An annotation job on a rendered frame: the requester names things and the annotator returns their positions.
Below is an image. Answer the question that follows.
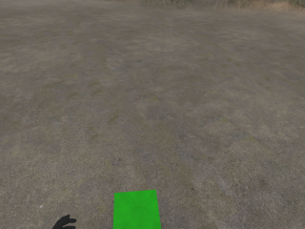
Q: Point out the robot left hand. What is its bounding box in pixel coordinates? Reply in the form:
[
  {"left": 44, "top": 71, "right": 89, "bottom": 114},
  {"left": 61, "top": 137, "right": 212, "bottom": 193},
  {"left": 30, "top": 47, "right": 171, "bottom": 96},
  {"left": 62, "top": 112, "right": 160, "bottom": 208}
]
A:
[{"left": 52, "top": 215, "right": 77, "bottom": 229}]

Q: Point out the carton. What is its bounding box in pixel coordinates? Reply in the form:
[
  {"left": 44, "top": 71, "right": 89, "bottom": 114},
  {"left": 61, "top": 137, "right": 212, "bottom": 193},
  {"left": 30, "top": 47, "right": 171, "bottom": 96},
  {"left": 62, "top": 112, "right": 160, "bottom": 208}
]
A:
[{"left": 112, "top": 189, "right": 161, "bottom": 229}]

